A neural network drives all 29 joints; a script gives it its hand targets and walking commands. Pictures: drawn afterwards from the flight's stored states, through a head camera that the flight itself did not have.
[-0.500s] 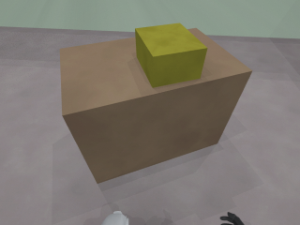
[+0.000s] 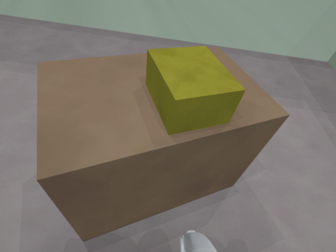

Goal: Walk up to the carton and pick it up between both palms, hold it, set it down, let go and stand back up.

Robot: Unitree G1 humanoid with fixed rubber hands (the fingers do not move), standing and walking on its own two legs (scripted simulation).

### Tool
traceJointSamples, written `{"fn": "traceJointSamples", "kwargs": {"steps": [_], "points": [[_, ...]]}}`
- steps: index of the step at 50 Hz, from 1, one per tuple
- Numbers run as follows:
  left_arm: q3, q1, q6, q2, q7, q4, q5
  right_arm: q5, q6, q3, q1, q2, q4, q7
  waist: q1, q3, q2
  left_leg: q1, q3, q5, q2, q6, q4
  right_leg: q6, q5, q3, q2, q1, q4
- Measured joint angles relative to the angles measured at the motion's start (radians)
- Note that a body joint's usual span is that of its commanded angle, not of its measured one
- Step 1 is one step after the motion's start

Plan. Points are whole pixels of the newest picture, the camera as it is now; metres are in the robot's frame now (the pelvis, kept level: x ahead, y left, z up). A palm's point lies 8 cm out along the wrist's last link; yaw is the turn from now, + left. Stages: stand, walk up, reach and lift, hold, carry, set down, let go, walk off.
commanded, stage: walk up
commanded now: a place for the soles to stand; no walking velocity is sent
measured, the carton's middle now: (188, 86) +0.69 -0.13 +0.00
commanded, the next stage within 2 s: none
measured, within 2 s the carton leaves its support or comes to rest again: neither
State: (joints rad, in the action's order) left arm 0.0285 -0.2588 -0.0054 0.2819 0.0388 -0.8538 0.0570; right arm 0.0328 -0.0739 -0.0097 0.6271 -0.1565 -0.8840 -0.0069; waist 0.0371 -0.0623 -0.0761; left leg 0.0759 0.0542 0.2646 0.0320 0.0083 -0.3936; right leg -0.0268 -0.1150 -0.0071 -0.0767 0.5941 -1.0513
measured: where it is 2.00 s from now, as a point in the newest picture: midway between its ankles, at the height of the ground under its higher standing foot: outside the picture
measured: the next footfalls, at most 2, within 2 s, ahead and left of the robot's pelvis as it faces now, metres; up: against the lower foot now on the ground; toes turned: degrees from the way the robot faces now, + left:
right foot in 0.22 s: +0.24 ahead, -0.20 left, +0.00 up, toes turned -8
left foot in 0.72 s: +0.27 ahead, -0.04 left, +0.00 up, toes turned +4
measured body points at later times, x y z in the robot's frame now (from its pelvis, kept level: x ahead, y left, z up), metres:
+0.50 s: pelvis +0.18 -0.14 +0.00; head +0.20 -0.16 +0.45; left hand +0.14 +0.12 -0.13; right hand +0.25 -0.39 -0.14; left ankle +0.21 +0.03 -0.65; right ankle +0.20 -0.19 -0.75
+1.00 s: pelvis +0.20 -0.10 -0.01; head +0.19 -0.09 +0.44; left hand +0.23 +0.13 -0.16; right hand +0.26 -0.34 -0.15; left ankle +0.23 -0.04 -0.75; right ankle +0.20 -0.19 -0.75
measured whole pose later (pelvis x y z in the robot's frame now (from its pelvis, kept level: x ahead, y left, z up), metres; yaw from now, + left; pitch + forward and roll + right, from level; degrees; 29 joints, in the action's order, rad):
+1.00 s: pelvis +0.20 -0.10 -0.01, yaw +0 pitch -2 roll -1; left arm -0.05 -0.33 0.00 0.20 -0.03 -0.93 0.02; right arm -0.01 0.01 0.04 0.19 -0.20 -1.04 -0.03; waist -0.01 -0.02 -0.01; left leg 0.24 0.09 0.22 -0.04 0.09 -0.49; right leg 0.04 -0.27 0.16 -0.01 0.18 -0.48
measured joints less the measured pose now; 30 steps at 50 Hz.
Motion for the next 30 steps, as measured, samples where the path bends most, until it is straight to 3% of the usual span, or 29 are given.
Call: {"fn": "traceJointSamples", "kwargs": {"steps": [5, 11, 13, 16, 17, 19, 24, 27, 30], "points": [[-0.034, 0.019, -0.009, -0.05, 0.011, -0.016, 0.011, 0.019, -0.019, 0.014, -0.028, 0.01, 0.02, 0.002, 0.012, 0.017, -0.005, -0.055, 0.014, 0.062, 0.0, -0.03, -0.005, -0.006, 0.019, 0.054, -0.017, -0.042, 0.21], [-0.037, 0.031, 0.022, -0.076, 0.013, -0.008, 0.005, 0.036, -0.007, 0.022, -0.085, -0.022, 0.028, 0.001, 0.01, 0.018, 0.046, -0.093, 0.024, 0.19, 0.056, -0.071, -0.088, 0.034, -0.036, 0.086, -0.012, -0.166, 0.43], [-0.024, 0.041, 0.043, -0.088, 0.005, -0.013, 0.005, 0.036, 0.007, 0.017, -0.126, -0.05, 0.023, 0.001, -0.008, -0.013, 0.107, -0.033, -0.012, 0.218, 0.11, -0.024, -0.265, 0.062, -0.097, 0.121, 0.036, -0.173, 0.385], [-0.013, 0.008, 0.048, -0.076, -0.017, -0.005, -0.026, 0.014, 0.037, 0.016, -0.161, -0.069, 0.046, 0.0, -0.036, -0.037, 0.097, 0.126, -0.059, 0.254, 0.039, 0.001, -0.641, 0.088, -0.128, 0.131, 0.031, -0.215, 0.361], [-0.011, -0.013, 0.041, -0.069, -0.026, -0.008, -0.039, 0.01, 0.043, 0.014, -0.169, -0.075, 0.052, 0.001, -0.045, -0.033, 0.091, 0.177, -0.053, 0.242, 0.018, 0.003, -0.724, 0.091, -0.164, 0.127, 0.032, -0.25, 0.394], [-0.007, -0.066, 0.035, -0.054, -0.039, -0.01, -0.049, 0.008, 0.046, 0.007, -0.193, -0.086, 0.063, 0.003, -0.067, -0.023, 0.077, 0.267, -0.03, 0.202, -0.004, 0.008, -0.805, 0.084, -0.118, 0.127, 0.033, -0.312, 0.479], [-0.003, -0.188, 0.047, -0.056, -0.045, -0.049, -0.041, 0.016, 0.034, -0.011, -0.277, -0.102, 0.098, 0.01, -0.081, -0.027, 0.068, 0.412, -0.045, 0.054, -0.001, 0.009, -0.734, 0.113, -0.102, 0.13, 0.063, -0.428, 0.615], [-0.027, -0.229, 0.046, -0.097, -0.05, -0.07, -0.044, 0.014, 0.05, -0.013, -0.33, -0.098, 0.087, -0.001, -0.076, -0.034, 0.086, 0.441, -0.061, -0.043, -0.002, -0.002, -0.652, 0.115, -0.113, 0.129, 0.082, -0.455, 0.631], [-0.052, -0.217, 0.036, -0.129, -0.056, -0.064, -0.045, 0.006, 0.07, 0.005, -0.377, -0.069, 0.058, -0.016, -0.068, -0.049, 0.088, 0.424, -0.033, -0.11, -0.007, -0.007, -0.523, 0.115, -0.126, 0.143, 0.085, -0.448, 0.62]]}}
